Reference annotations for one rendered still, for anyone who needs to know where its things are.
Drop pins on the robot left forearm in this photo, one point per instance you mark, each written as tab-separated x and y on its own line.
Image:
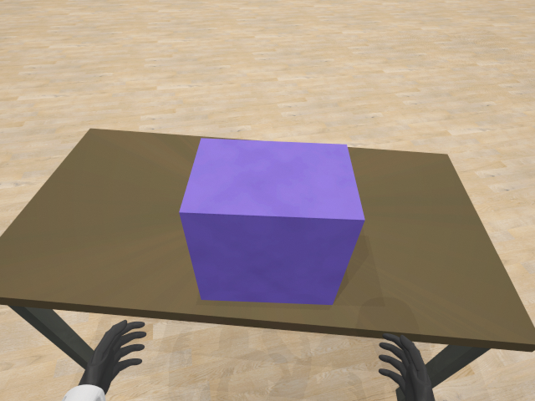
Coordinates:
85	392

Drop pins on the carton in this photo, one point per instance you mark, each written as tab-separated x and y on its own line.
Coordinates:
271	221

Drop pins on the table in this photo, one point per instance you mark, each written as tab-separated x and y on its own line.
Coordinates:
104	235

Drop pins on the left robot hand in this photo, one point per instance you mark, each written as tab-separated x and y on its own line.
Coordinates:
104	364

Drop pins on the right robot hand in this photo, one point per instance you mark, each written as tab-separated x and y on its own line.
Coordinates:
414	382

